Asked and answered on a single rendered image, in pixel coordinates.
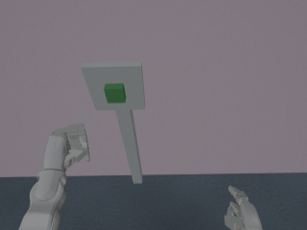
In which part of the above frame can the panel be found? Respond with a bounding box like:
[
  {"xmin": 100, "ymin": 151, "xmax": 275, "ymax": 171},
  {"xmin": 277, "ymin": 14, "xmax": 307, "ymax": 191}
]
[{"xmin": 81, "ymin": 61, "xmax": 146, "ymax": 184}]

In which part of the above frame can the robot left forearm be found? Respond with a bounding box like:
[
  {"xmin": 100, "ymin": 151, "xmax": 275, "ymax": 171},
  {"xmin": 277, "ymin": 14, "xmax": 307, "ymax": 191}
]
[{"xmin": 18, "ymin": 169, "xmax": 67, "ymax": 230}]

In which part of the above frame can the button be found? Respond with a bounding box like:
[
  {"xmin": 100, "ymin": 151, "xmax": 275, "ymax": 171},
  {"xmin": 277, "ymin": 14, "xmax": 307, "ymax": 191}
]
[{"xmin": 104, "ymin": 83, "xmax": 126, "ymax": 104}]

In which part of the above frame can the left robot hand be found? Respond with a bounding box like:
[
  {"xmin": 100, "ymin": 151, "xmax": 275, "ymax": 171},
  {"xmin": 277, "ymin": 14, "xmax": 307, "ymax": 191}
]
[{"xmin": 43, "ymin": 123, "xmax": 90, "ymax": 173}]

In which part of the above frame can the right robot hand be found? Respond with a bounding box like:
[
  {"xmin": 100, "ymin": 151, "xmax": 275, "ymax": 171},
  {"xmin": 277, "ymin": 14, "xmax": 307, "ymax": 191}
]
[{"xmin": 224, "ymin": 186, "xmax": 263, "ymax": 230}]

